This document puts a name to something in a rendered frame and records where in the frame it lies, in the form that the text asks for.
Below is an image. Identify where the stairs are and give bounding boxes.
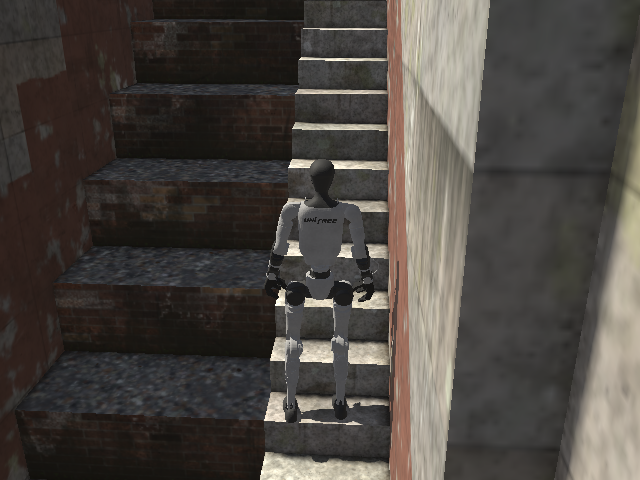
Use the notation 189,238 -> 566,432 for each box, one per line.
260,0 -> 390,480

